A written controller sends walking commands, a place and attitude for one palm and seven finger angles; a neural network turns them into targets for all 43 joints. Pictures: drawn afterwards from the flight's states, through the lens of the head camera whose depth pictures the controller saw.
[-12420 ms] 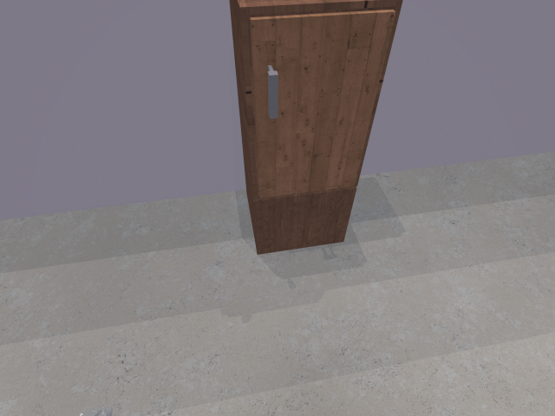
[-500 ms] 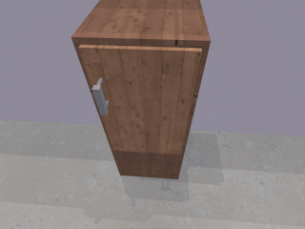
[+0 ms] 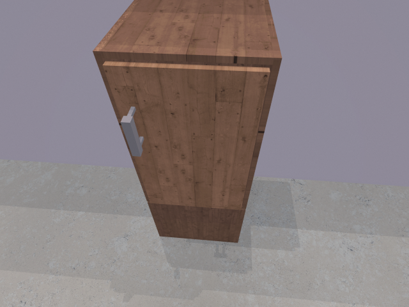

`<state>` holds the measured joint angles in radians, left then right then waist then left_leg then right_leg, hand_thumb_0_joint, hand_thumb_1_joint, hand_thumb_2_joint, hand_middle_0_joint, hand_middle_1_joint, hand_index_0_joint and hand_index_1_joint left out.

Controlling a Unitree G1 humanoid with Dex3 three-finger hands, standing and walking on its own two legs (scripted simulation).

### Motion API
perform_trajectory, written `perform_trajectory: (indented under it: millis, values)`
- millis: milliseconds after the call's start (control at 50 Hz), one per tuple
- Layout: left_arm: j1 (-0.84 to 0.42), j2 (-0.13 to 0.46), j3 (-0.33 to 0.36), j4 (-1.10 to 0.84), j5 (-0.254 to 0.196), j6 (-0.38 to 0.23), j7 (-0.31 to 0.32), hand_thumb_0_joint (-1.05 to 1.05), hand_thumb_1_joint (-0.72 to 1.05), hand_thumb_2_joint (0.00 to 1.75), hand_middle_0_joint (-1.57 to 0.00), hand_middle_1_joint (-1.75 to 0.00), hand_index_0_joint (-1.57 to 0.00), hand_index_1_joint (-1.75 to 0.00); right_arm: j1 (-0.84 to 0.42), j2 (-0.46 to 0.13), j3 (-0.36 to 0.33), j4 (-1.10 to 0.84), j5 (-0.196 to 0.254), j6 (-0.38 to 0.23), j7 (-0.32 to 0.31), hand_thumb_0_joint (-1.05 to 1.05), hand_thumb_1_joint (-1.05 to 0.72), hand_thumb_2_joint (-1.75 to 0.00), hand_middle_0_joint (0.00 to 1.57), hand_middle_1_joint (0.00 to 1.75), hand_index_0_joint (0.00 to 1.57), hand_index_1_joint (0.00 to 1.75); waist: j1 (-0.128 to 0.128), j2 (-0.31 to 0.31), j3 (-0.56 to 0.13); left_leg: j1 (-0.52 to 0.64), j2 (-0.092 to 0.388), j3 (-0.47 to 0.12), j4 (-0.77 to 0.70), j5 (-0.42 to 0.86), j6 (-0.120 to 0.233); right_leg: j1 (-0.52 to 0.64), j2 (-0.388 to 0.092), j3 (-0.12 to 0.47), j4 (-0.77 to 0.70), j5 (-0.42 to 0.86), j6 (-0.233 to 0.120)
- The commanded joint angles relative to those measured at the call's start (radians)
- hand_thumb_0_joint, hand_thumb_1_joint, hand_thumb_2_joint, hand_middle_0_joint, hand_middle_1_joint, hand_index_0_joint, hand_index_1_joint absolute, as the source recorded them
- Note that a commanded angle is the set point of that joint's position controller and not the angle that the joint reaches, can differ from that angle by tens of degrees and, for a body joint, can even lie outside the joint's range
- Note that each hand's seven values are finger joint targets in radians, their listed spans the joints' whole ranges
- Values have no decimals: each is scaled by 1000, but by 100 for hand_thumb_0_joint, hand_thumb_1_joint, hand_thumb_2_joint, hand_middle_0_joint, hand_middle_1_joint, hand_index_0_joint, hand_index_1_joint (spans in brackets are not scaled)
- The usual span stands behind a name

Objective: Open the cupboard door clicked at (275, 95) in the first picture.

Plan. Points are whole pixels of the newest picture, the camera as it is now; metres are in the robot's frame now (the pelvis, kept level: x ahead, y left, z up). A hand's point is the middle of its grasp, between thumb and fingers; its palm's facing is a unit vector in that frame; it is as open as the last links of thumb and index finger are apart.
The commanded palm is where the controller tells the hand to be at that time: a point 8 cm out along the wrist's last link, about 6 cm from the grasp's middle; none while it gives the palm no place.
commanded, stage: look again from close up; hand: left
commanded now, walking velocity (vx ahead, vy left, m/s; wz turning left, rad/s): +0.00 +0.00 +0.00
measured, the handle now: (134, 131) +0.51 +0.22 +0.03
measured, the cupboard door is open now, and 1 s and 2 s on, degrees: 0 0 0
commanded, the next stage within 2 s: raise the hand with hooked fingers in 0.32 s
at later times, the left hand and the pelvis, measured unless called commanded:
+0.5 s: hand out of the picture +0.06 +0.19 -0.14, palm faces +0.19 -0.96 -0.22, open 7.3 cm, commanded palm +0.10 +0.23 -0.07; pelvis -0.01 +0.00 +0.00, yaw +0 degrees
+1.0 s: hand (95, 299) +0.14 +0.21 -0.04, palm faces +0.03 -1.00 -0.04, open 9.5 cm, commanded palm +0.13 +0.27 -0.03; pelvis -0.05 +0.01 -0.09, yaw +3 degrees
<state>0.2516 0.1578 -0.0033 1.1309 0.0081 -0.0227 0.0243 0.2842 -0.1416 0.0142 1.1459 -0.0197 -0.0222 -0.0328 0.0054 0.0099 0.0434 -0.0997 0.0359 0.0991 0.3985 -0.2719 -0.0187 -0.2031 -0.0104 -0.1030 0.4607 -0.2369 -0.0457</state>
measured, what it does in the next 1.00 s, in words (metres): lowers itself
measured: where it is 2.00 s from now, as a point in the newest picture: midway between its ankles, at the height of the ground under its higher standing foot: outside the picture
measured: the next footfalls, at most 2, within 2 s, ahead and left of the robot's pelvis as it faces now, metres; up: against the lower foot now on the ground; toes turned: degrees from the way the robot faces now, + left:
none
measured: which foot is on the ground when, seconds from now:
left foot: down 0.00-1.00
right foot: down 0.00-1.00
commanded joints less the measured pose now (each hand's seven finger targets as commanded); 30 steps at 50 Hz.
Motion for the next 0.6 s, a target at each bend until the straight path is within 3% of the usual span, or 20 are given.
perform_trajectory:
  millis: [0, 380, 400, 420, 440, 460, 480, 500, 520, 540, 560, 580]
  values:
    - [49, 111, 22, -35, 4, -15, 10, 0, 90, 90, -20, -30, -20, -30, 73, -88, -19, -18, 3, -12, -2, 0, -90, -90, 20, 30, 20, 30, -3, -17, 13, -72, 86, -77, -73, 130, 37, 36, -118, 136, -88, 206, -11]
    - [51, 118, 24, -37, 4, -15, 9, 0, 90, 90, -20, -30, -20, -30, 74, -88, -20, -14, 2, -7, -1, 0, -90, -90, 20, 30, 20, 30, -2, -14, 35, -80, 80, -74, -72, 92, 31, 22, -119, 142, -123, 135, -12]
    - [172, 119, 23, 12, 10, -29, 51, 0, 90, 90, -20, -30, -20, -30, -45, -120, -31, -79, 15, -14, 7, 0, -90, -90, 20, 30, 20, 30, 46, -52, 30, -170, 82, -12, 178, 92, 4, 54, -187, 209, -72, 705, 53]
    - [-577, 321, 97, -1469, -221, -257, 16, 0, 88, 89, -20, -32, -20, -32, -41, -297, -36, -443, 69, -175, -43, 0, -90, -90, 20, 30, 20, 30, -79, 142, -451, 64, -37, -61, 17, 201, 47, 179, -105, 192, -15, 482, 18]
    - [-172, 295, 138, -1238, -135, -212, 70, 0, 85, 88, -20, -33, -20, -33, -119, -221, -35, -392, 52, -247, -74, 0, -90, -90, 20, 30, 20, 30, 6, 269, -453, 48, -31, -39, 9, 281, 55, 171, -41, 135, 28, 282, -10]
    - [82, 60, 15, -1083, -163, -88, 95, 0, 83, 87, -21, -34, -21, -34, -114, -178, -49, -413, 77, -277, -69, 0, -90, -90, 20, 30, 20, 30, -17, 208, -253, -62, -15, -70, 19, 250, 33, 59, -29, 90, 12, 172, -2]
    - [67, -2, -12, -1063, -192, -86, 70, 0, 81, 86, -21, -36, -21, -36, -88, -199, -38, -386, 85, -285, -70, 0, -90, -90, 20, 30, 20, 30, -39, 44, -121, -102, -14, -74, 37, 176, 43, -36, -21, 55, -14, 116, 25]
    - [-27, 60, 35, -1104, -208, -140, 48, 0, 78, 85, -21, -37, -21, -37, -112, -231, -54, -442, 77, -308, -66, 0, -90, -90, 20, 30, 20, 30, -68, -90, 0, -174, -20, -100, 72, 87, 54, -147, -20, 50, -23, 7, 43]
    - [-14, 73, 61, -1070, -210, -197, 13, 0, 76, 84, -21, -39, -21, -39, -83, -251, -70, -463, 60, -322, -61, 0, -90, -90, 20, 30, 20, 30, -76, -189, -15, -224, -28, -92, 116, 17, 55, -218, -23, 45, -15, -112, 53]
    - [43, 46, 74, -985, -215, -254, -25, 0, 74, 83, -21, -40, -21, -40, -87, -245, -78, -494, 46, -332, -54, 0, -90, -90, 20, 30, 20, 30, -63, -263, 3, -312, -39, -95, 170, -36, 51, -286, -25, 55, 12, -209, 56]
    - [153, 48, 110, -920, -225, -316, -75, 0, 71, 82, -21, -42, -21, -42, -101, -239, -87, -535, 49, -342, -37, 0, -90, -90, 20, 30, 20, 30, -14, -211, 1, -375, -51, -88, 212, -63, 37, -296, -35, 78, 52, -264, 44]
    - [222, 23, 110, -914, -238, -390, -132, 0, 69, 81, -22, -43, -22, -43, -108, -233, -88, -575, 41, -349, -19, 0, -90, -90, 20, 30, 20, 30, 17, -231, -66, -434, -61, -82, 257, -67, 27, -292, -34, 81, 117, -270, 37]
